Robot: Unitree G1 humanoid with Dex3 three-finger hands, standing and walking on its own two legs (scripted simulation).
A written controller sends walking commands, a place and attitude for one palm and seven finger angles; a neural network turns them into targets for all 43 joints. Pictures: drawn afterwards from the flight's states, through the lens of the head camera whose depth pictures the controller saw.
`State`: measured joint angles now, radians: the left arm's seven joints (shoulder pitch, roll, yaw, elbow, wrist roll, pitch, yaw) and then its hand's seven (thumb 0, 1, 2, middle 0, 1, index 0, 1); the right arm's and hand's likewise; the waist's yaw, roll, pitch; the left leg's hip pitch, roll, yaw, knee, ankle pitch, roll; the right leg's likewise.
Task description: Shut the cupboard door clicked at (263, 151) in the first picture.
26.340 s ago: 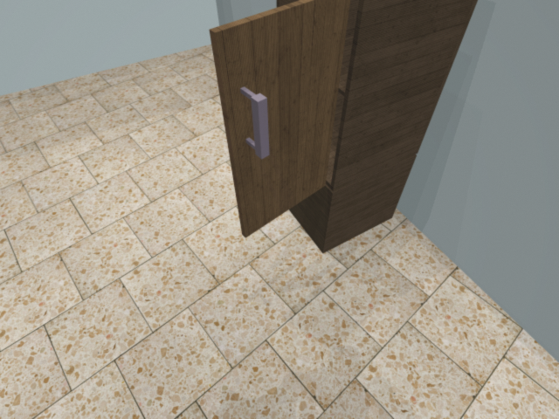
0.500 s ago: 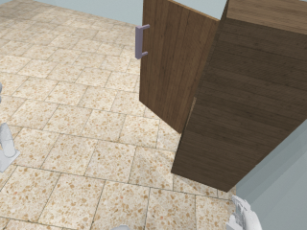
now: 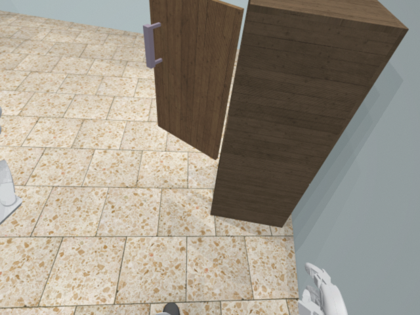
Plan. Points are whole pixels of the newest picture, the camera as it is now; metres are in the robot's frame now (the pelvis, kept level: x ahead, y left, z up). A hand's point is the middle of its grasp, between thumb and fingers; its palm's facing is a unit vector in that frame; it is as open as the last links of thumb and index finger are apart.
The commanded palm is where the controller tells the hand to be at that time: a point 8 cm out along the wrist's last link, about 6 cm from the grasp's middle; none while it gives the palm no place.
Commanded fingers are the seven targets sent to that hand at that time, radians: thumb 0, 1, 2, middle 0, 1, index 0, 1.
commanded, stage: stop stepping back and stand still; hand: left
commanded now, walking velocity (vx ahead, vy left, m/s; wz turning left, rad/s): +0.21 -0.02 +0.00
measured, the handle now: (154, 45) +0.94 +0.19 +0.08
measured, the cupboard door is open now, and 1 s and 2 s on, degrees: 63 63 63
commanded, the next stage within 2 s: let the arm hang, fingers relaxed in 1.10 s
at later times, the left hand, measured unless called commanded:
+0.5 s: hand out of the picture +0.11 +0.25 +0.19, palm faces +0.37 -0.78 -0.51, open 7.4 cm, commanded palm +0.06 +0.30 +0.19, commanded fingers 0.00 0.90 0.90 -0.20 -0.30 -0.20 -0.30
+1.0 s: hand out of the picture +0.14 +0.30 +0.18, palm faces +0.45 -0.76 -0.46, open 7.4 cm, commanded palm +0.08 +0.33 +0.19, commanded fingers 0.00 0.90 0.90 -0.20 -0.30 -0.20 -0.30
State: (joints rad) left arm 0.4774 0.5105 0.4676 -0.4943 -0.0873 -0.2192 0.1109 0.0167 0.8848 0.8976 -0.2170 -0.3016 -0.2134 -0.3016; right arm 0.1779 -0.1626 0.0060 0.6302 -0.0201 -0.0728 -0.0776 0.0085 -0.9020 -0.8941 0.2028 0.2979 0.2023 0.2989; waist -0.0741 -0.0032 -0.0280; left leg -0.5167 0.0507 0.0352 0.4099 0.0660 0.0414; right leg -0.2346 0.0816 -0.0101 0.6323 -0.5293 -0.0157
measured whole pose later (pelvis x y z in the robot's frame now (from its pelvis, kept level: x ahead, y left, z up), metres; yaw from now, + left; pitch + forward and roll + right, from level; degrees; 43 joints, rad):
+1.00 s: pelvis -0.06 +0.03 +0.01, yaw +1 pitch +0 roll +0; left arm 0.55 0.43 0.42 -0.48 -0.04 -0.19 0.17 0.02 0.89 0.90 -0.22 -0.30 -0.21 -0.30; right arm 0.19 -0.18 0.01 0.59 0.02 -0.08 -0.07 0.01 -0.91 -0.89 0.20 0.30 0.20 0.30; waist -0.01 0.00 -0.02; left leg -0.28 0.07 0.07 0.54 -0.25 -0.02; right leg -0.18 0.00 -0.08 0.52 -0.34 -0.03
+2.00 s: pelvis -0.09 +0.06 +0.02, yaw +1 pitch -2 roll +0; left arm 0.32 0.18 0.01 1.15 0.02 0.01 0.02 0.01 0.91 0.90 -0.20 -0.30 -0.20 -0.30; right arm 0.30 -0.15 0.00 1.11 -0.01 0.02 -0.02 0.00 -0.91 -0.89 0.20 0.30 0.20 0.30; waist -0.01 0.02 0.03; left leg -0.24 0.02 0.09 0.42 -0.14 0.02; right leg -0.14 -0.03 -0.07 0.42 -0.24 0.01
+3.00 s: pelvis -0.06 +0.04 +0.02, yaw +2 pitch -2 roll +0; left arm 0.18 0.25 0.02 1.13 0.01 -0.01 0.01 0.01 0.90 0.90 -0.21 -0.30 -0.20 -0.30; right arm 0.15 -0.26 -0.01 1.11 -0.01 0.01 -0.02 0.00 -0.91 -0.89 0.20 0.30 0.20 0.30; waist -0.01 0.01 0.04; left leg -0.17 0.04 0.07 0.36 -0.16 -0.01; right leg -0.05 -0.01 -0.09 0.33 -0.25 -0.01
